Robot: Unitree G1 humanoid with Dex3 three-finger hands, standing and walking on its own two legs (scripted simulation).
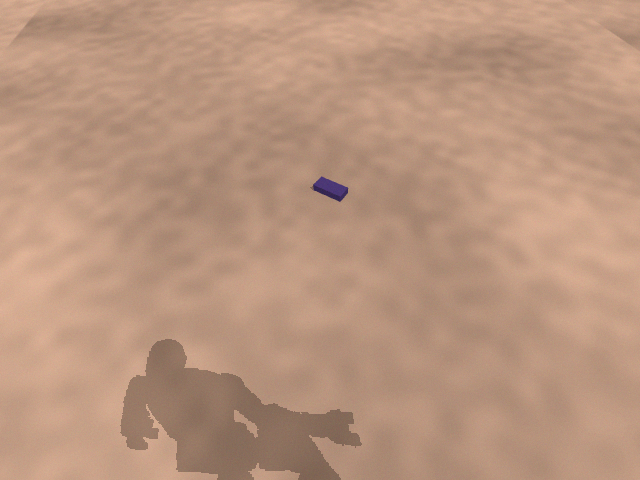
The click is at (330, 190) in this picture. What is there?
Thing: flat box
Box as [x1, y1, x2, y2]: [313, 176, 347, 201]
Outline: 321,176 313,185 313,189 340,201 347,193 347,187
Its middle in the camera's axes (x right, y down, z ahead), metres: +0.05 -0.22 +1.80
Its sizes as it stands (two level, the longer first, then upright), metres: 0.146 0.069 0.033
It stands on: the floor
